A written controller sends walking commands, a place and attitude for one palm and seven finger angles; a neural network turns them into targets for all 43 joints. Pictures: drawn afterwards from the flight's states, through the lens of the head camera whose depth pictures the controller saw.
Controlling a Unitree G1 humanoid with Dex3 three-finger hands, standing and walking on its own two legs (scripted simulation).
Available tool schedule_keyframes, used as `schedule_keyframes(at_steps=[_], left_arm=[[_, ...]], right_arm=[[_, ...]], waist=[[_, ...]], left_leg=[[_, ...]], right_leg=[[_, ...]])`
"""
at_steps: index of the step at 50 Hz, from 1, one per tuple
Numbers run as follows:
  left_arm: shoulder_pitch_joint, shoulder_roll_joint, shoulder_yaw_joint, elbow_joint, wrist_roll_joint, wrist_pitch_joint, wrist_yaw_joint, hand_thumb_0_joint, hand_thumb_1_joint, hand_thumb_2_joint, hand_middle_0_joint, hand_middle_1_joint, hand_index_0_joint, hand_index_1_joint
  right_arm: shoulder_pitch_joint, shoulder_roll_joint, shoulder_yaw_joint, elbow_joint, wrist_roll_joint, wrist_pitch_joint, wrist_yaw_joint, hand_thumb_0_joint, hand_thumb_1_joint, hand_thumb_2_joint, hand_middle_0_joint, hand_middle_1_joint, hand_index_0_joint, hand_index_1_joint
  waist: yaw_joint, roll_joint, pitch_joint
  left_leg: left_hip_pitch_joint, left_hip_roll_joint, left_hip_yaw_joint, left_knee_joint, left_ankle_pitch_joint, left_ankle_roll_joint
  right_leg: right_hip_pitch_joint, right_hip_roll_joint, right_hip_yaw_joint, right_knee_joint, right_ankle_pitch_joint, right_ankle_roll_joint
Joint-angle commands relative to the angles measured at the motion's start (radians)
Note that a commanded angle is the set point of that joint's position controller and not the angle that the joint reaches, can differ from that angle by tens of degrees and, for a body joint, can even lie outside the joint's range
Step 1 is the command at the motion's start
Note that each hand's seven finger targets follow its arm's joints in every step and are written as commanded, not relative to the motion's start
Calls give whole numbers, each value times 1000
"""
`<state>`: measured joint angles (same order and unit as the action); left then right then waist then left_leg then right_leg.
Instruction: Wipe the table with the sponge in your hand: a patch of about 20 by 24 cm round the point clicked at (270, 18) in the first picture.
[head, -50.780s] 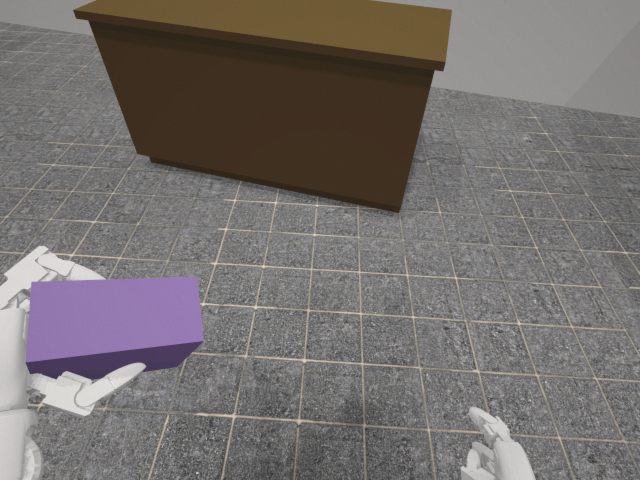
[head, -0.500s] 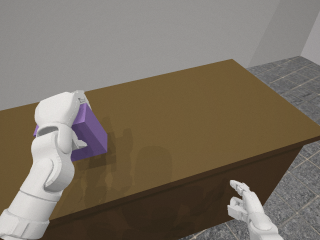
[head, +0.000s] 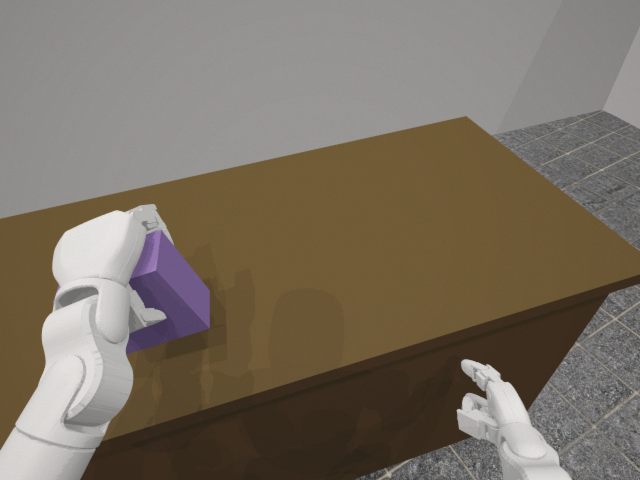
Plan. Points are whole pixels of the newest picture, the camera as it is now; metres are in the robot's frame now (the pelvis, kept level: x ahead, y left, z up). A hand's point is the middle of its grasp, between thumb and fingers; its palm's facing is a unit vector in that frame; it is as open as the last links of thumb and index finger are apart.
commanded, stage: bring the sponge back beside the body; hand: left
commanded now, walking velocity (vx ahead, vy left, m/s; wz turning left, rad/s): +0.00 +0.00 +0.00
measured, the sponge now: (151, 305) +0.27 +0.27 +0.10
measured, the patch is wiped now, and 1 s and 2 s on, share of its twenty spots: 1.00 1.00 1.00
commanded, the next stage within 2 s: step back with the hand held close in 1.26 s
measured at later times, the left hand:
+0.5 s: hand (113, 316) +0.22 +0.27 +0.15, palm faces +0.15 -0.16 -0.98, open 10.3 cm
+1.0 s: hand (87, 362) +0.17 +0.28 +0.13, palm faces +0.13 -0.16 -0.98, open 10.3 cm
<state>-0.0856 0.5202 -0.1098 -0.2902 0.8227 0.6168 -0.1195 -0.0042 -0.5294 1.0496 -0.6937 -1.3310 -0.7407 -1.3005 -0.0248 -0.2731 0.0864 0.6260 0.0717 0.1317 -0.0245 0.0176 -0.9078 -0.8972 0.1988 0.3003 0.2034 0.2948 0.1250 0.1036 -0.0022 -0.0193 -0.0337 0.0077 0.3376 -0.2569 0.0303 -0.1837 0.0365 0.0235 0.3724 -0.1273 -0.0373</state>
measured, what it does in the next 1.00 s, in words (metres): stands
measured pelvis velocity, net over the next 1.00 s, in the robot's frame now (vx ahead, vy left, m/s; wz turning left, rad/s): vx -0.02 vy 0.00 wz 0.00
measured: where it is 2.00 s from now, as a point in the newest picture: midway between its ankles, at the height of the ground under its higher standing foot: outside the picture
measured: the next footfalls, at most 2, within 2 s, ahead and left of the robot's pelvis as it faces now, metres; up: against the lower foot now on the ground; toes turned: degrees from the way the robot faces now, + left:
none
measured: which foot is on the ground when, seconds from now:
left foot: down 0.00-1.00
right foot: down 0.00-1.00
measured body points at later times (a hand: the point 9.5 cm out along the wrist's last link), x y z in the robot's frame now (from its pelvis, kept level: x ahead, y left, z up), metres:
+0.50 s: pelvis -0.01 +0.00 +0.00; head -0.04 -0.05 +0.44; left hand +0.21 +0.27 +0.20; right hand +0.25 -0.19 -0.07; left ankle -0.04 +0.10 -0.74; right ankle +0.05 -0.10 -0.74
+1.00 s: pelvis -0.02 +0.00 +0.00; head -0.05 -0.04 +0.44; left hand +0.16 +0.28 +0.18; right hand +0.24 -0.19 -0.07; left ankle -0.04 +0.10 -0.74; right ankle +0.05 -0.10 -0.74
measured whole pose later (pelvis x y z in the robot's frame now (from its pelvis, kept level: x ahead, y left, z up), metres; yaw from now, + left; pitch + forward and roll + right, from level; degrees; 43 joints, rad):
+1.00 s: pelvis -0.02 +0.00 +0.00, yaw +0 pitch -6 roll +0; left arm 0.30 0.55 0.01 -0.46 0.79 0.46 -0.06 0.00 -0.53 1.05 -0.69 -1.33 -0.74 -1.30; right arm 0.02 -0.27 0.07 0.62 0.05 0.07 -0.04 0.02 -0.91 -0.90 0.20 0.30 0.20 0.29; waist 0.14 0.10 0.01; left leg -0.02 -0.03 0.01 0.41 -0.28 0.03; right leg -0.16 0.04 0.02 0.40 -0.13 -0.04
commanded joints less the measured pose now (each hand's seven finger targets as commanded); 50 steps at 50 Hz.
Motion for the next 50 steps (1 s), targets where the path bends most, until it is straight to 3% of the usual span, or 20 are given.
schedule_keyframes(at_steps=[1,4,6,10,11,14,16,17,24,26,27,29,31,32,39,41,42,44,46,50], left_arm=[[-270,269,199,-266,43,-27,57,0,100,1300,-1200,-1600,-1200,-1600],[-222,220,164,-223,38,-30,54,0,100,1300,-1200,-1600,-1200,-1600],[-216,254,195,-276,33,-36,56,0,100,1300,-1200,-1600,-1200,-1600],[-169,234,184,-223,30,-42,55,0,100,1300,-1200,-1600,-1200,-1600],[-177,264,210,-257,33,-44,57,0,100,1300,-1200,-1600,-1200,-1600],[-141,236,193,-234,31,-53,58,0,100,1300,-1200,-1600,-1200,-1600],[-128,271,226,-291,31,-63,61,0,100,1300,-1200,-1600,-1200,-1600],[-137,257,219,-299,33,-67,62,0,100,1300,-1200,-1600,-1200,-1600],[-23,251,233,-253,24,-92,72,0,100,1300,-1200,-1600,-1200,-1600],[-25,279,260,-320,19,-103,77,0,100,1300,-1200,-1600,-1200,-1600],[-33,263,250,-324,19,-107,79,0,100,1300,-1200,-1600,-1200,-1600],[27,240,234,-285,11,-113,79,0,100,1300,-1200,-1600,-1200,-1600],[35,274,271,-346,11,-126,86,0,100,1300,-1200,-1600,-1200,-1600],[41,260,266,-342,9,-127,88,0,100,1300,-1200,-1600,-1200,-1600],[161,242,270,-326,-1,-149,97,0,100,1300,-1200,-1600,-1200,-1600],[161,274,303,-377,2,-159,103,0,100,1300,-1200,-1600,-1200,-1600],[150,269,302,-398,7,-163,106,0,100,1300,-1200,-1600,-1200,-1600],[224,246,290,-355,-2,-166,108,0,100,1300,-1200,-1600,-1200,-1600],[167,260,293,-406,0,-172,110,0,100,1300,-1200,-1600,-1200,-1600],[152,253,276,-363,9,-179,116,0,100,1300,-1200,-1600,-1200,-1600]], right_arm=[[-260,-80,-41,-196,0,-66,-3,0,-900,-900,200,300,200,300],[-240,-76,-40,-184,-3,-62,-3,0,-900,-900,200,300,200,300],[-261,-78,-41,-196,2,-67,-6,0,-900,-900,200,300,200,300],[-233,-79,-41,-184,-5,-59,-10,0,-900,-900,200,300,200,300],[-256,-81,-38,-193,-1,-66,-10,0,-900,-900,200,300,200,300],[-237,-79,-39,-186,-6,-66,-10,0,-900,-900,200,300,200,300],[-260,-79,-40,-200,-4,-74,-8,0,-900,-900,200,300,200,300],[-243,-75,-39,-205,-8,-82,-7,0,-900,-900,200,300,200,300],[-225,-81,-45,-185,-14,-82,-11,0,-900,-900,200,300,200,300],[-250,-81,-45,-198,-10,-90,-11,0,-900,-900,200,300,200,300],[-231,-77,-43,-207,-14,-98,-11,0,-900,-900,200,300,200,300],[-219,-80,-47,-188,-15,-91,-10,0,-900,-900,200,300,200,300],[-244,-81,-48,-201,-13,-103,-10,0,-900,-900,200,300,200,300],[-223,-76,-47,-206,-18,-108,-10,0,-900,-900,200,300,200,300],[-205,-83,-54,-192,-22,-106,-11,0,-900,-900,200,300,200,300],[-232,-84,-56,-200,-20,-113,-11,0,-900,-900,200,300,200,300],[-209,-82,-55,-209,-25,-118,-9,0,-900,-900,200,300,200,300],[-197,-83,-59,-192,-26,-108,-9,0,-900,-900,200,300,200,300],[-230,-84,-57,-202,-18,-118,-12,0,-900,-900,200,300,200,300],[-192,-84,-61,-183,-24,-117,-21,0,-900,-900,200,300,200,300]], waist=[[8,-41,-252],[1,-51,-205],[2,-39,-206],[4,-72,-178],[1,-46,-182],[5,-45,-179],[10,-26,-193],[17,-27,-228],[10,-63,-144],[11,-34,-157],[19,-34,-180],[10,-40,-133],[17,-20,-162],[22,-36,-171],[14,-52,-99],[14,-47,-109],[24,-29,-148],[17,-45,-105],[5,-28,-98],[7,-15,-90]], left_leg=[[-109,13,-82,-34,284,25],[-122,14,-78,-37,280,21],[-112,16,-82,-34,253,26],[-132,15,-79,-35,248,24],[-124,16,-83,-34,225,24],[-140,15,-83,-38,237,22],[-130,16,-89,-35,223,26],[-140,11,-81,-29,237,29],[-154,16,-87,-31,188,25],[-147,18,-93,-31,168,27],[-157,14,-86,-24,182,31],[-154,18,-91,-32,173,25],[-149,18,-99,-30,160,27],[-161,15,-92,-21,168,31],[-170,20,-97,-26,139,26],[-161,22,-103,-21,116,28],[-169,18,-97,-14,140,32],[-166,22,-100,-20,148,25],[-156,26,-107,-22,118,28],[-157,22,-102,-31,125,26]], right_leg=[[254,-12,145,-14,137,-61],[234,-21,115,-22,125,-55],[218,-11,149,-26,88,-59],[215,-23,116,-27,83,-50],[201,-11,153,-33,52,-58],[222,-20,118,-23,68,-53],[219,-11,151,-24,48,-58],[254,-20,124,-5,69,-54],[197,-19,129,-34,-2,-49],[197,-9,162,-35,-29,-53],[222,-19,131,-18,-8,-49],[192,-18,127,-34,-16,-47],[208,-7,165,-29,-31,-53],[222,-18,137,-18,-18,-48],[180,-16,139,-39,-57,-44],[175,-6,178,-44,-88,-49],[213,-15,149,-23,-52,-47],[189,-15,143,-35,-45,-45],[172,-2,172,-42,-78,-47],[175,-14,137,-46,-68,-44]])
